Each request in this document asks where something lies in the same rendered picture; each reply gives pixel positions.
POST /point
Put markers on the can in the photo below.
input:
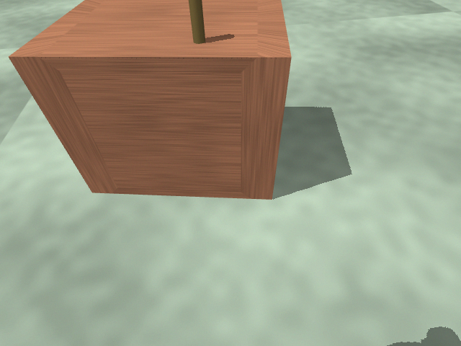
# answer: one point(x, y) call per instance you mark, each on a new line
point(196, 14)

